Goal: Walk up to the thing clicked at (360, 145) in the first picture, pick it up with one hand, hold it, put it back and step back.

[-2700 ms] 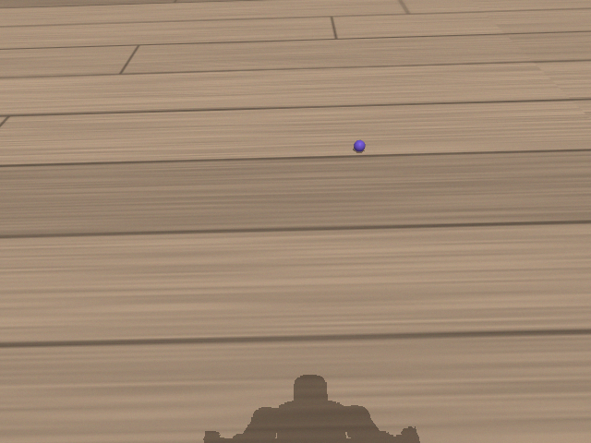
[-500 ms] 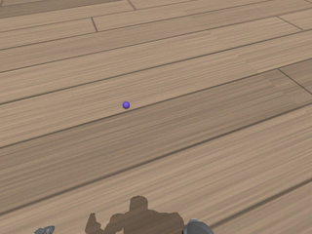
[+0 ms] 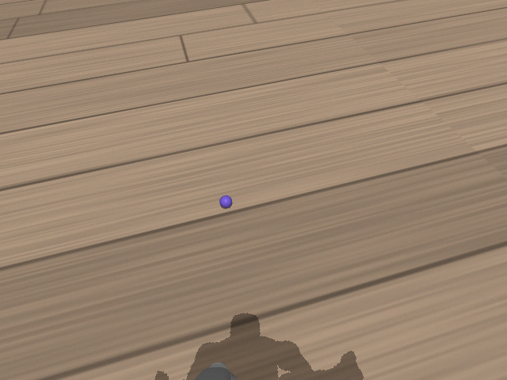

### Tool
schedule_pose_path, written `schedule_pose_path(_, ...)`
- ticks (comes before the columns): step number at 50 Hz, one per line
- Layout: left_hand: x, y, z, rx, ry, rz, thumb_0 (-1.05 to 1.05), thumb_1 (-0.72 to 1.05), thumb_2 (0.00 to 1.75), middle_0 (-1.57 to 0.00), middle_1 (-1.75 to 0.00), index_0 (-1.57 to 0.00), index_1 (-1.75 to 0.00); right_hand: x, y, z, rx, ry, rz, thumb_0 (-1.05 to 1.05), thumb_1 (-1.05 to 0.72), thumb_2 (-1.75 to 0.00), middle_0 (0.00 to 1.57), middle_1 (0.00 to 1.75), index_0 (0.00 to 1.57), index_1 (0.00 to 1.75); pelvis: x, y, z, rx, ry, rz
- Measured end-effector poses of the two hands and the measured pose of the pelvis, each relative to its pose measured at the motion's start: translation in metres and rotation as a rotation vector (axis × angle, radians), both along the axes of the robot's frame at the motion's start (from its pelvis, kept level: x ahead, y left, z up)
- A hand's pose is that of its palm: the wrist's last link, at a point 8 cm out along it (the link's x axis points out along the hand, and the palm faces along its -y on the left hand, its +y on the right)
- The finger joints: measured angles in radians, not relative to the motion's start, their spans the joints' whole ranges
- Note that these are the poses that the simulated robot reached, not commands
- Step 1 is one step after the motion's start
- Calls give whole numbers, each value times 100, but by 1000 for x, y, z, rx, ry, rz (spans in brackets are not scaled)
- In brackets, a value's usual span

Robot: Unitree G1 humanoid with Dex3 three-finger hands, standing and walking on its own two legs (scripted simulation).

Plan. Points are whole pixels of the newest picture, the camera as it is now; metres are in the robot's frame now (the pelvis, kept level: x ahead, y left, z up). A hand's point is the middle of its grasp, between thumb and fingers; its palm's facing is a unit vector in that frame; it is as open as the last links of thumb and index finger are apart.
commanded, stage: walk up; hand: left
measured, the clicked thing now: (225, 201) +1.01 +0.23 -0.74
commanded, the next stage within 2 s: none
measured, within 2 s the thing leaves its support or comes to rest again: neither
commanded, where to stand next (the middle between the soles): +0.63 +0.05 m, yaw +0 degrees
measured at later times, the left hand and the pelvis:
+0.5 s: hand (129, 299) +0.30 +0.29 -0.13, palm faces -0.07 -0.92 -0.38, open 7.4 cm; pelvis +0.21 +0.02 +0.00, yaw -1 degrees
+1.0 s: hand (140, 255) +0.39 +0.29 -0.13, palm faces +0.03 -0.92 -0.40, open 7.4 cm; pelvis +0.37 +0.01 +0.00, yaw +2 degrees
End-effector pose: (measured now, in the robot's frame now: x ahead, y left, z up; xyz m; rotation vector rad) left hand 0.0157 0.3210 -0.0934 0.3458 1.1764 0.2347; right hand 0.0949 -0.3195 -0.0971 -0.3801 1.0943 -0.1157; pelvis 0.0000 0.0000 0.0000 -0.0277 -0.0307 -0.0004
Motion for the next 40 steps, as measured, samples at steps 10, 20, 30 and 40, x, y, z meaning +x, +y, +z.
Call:
schedule_pose_path(10,94,35,-27,-33,58,-13,1,90,90,-20,-30,-21,-30,98,45,16,-30,-105,-19,0,-91,-90,20,30,21,30,92,36,-5,3,-18,0)
schedule_pose_path(20,217,30,-6,-42,-46,-74,0,90,90,-20,-30,-21,-30,116,39,14,-20,-6,-79,0,-90,-90,20,30,21,30,167,33,5,42,-29,-5)
schedule_pose_path(30,325,-11,5,28,-116,-109,0,90,90,-20,-30,-21,-30,169,0,-36,29,95,-122,0,-90,-90,20,30,21,30,246,-2,-14,40,-26,-2)
schedule_pose_path(40,343,-22,28,40,-84,-46,0,90,90,-21,-30,-21,-30,263,-6,-20,57,55,-68,0,-91,-90,20,30,21,30,305,-10,8,50,-32,-5)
